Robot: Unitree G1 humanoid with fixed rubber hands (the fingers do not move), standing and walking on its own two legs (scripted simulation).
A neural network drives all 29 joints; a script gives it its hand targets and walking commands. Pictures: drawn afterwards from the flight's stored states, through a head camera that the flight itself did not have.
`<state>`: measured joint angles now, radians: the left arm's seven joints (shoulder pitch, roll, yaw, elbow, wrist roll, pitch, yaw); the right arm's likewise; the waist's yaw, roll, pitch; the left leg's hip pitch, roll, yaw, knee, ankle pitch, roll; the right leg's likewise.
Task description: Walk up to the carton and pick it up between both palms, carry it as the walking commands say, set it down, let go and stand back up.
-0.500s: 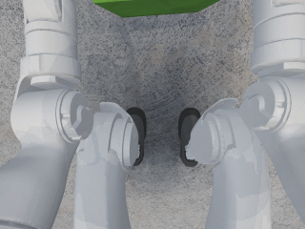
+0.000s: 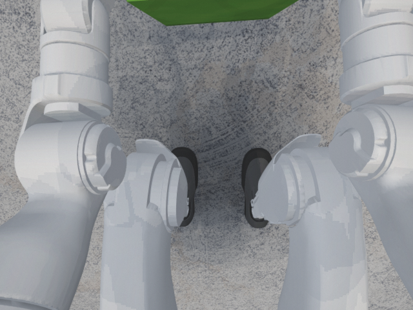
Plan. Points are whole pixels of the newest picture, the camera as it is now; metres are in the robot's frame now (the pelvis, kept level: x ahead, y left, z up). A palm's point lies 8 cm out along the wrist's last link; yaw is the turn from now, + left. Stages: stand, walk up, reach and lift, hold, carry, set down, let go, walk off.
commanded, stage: set down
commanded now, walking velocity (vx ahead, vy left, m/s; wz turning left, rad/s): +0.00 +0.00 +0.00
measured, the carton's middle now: out of the picture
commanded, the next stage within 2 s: let go in 1.68 s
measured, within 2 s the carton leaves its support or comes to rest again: neither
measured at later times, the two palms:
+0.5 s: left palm out of the picture +0.55 +0.16 -0.16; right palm out of the picture +0.55 -0.18 -0.16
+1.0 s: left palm out of the picture +0.56 +0.16 -0.01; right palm out of the picture +0.56 -0.18 -0.02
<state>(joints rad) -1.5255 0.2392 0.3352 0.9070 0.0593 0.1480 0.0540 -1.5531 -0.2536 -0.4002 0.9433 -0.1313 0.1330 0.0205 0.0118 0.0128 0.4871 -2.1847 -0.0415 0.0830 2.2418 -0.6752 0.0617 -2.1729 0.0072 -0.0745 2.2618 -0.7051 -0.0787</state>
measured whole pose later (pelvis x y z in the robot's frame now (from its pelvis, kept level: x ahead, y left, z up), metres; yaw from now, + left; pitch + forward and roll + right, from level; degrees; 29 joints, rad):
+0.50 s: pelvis -0.02 +0.00 -0.01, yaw +0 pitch +31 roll +0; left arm -1.53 0.32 0.12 0.95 -0.16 0.21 0.18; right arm -1.56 -0.39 -0.16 1.01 0.11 0.18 -0.11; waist 0.01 0.01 0.52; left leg -2.18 -0.04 0.08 2.24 -0.61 0.06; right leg -2.16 0.01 -0.07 2.26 -0.64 -0.07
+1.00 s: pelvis -0.03 +0.00 +0.09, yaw +0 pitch +29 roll +2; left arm -1.53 0.33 0.16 0.75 -0.16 0.42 0.20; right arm -1.54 -0.40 -0.16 0.77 0.13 0.41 -0.14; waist 0.01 0.00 0.52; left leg -1.85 -0.05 0.08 1.93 -0.58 0.06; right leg -1.86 0.04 -0.02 1.96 -0.60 -0.05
